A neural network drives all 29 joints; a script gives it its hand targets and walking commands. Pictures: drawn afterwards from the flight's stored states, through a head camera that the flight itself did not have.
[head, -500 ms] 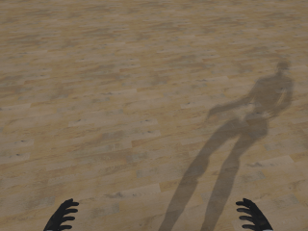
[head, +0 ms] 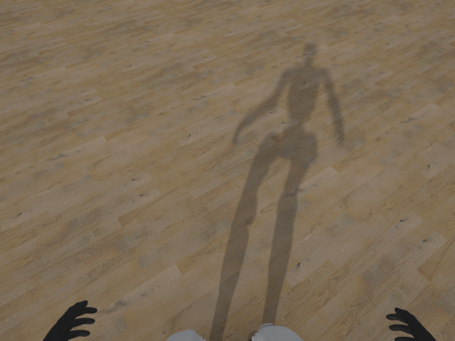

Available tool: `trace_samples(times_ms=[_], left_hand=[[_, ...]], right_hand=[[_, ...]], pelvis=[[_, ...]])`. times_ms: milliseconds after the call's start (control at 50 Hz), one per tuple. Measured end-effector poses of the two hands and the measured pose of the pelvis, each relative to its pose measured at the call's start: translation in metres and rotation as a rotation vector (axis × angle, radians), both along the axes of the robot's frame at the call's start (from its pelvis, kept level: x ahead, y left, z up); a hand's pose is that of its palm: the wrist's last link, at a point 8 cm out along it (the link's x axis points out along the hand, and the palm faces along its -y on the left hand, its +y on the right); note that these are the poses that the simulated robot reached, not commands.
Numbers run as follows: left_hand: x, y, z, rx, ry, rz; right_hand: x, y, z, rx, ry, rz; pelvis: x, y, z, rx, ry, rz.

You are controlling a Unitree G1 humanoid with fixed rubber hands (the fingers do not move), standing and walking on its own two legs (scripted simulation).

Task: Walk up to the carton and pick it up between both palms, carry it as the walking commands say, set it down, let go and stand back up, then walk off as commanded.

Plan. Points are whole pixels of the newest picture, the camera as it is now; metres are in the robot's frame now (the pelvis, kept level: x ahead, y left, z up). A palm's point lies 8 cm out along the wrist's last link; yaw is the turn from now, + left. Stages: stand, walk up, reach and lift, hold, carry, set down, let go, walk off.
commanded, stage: walk up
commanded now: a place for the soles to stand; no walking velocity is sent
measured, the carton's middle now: out of the picture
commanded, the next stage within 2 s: none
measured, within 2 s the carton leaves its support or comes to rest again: neither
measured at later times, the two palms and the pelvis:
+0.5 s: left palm (153, 292) +0.21 +0.16 -0.06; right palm out of the picture -0.03 -0.43 -0.07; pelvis -0.01 -0.09 +0.00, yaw -21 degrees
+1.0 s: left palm (252, 261) +0.27 -0.02 -0.06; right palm out of the picture -0.15 -0.52 -0.07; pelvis -0.03 -0.20 +0.00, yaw -39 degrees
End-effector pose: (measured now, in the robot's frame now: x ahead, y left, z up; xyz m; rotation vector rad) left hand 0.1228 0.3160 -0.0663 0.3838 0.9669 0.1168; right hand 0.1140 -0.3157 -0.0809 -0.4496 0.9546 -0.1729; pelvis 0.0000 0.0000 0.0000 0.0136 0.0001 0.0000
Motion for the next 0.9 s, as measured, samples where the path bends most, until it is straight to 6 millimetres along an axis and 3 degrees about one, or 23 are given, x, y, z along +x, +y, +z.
trace_samples(times_ms=[140,240,300,460,580,740,900], left_hand=[[0.039,-0.047,0.013,-0.021,-0.007,-0.139],[0.067,-0.082,0.016,0.032,-0.040,-0.243],[0.071,-0.100,0.018,0.035,-0.040,-0.270],[0.083,-0.137,0.003,-0.008,-0.012,-0.324],[0.106,-0.189,0.011,-0.035,-0.016,-0.428],[0.133,-0.265,0.020,0.012,-0.068,-0.568],[0.139,-0.307,0.015,0.009,-0.052,-0.612]], right_hand=[[-0.045,-0.039,0.014,-0.007,-0.032,-0.123],[-0.079,-0.073,-0.009,0.029,-0.030,-0.209],[-0.097,-0.086,-0.014,0.038,-0.007,-0.259],[-0.128,-0.109,0.001,-0.002,-0.007,-0.323],[-0.166,-0.134,0.018,-0.029,-0.035,-0.421],[-0.218,-0.175,-0.010,0.012,-0.036,-0.551],[-0.243,-0.197,-0.003,-0.002,-0.025,-0.602]], pelvis=[[-0.001,-0.023,0.011,0.015,-0.004,-0.133],[-0.006,-0.054,-0.003,0.035,-0.012,-0.224],[-0.009,-0.068,-0.004,0.016,-0.024,-0.261],[-0.014,-0.088,-0.002,-0.006,-0.010,-0.331],[-0.013,-0.109,0.009,0.008,-0.026,-0.433],[-0.024,-0.159,-0.005,0.023,-0.039,-0.565],[-0.029,-0.186,-0.002,0.006,-0.010,-0.621]])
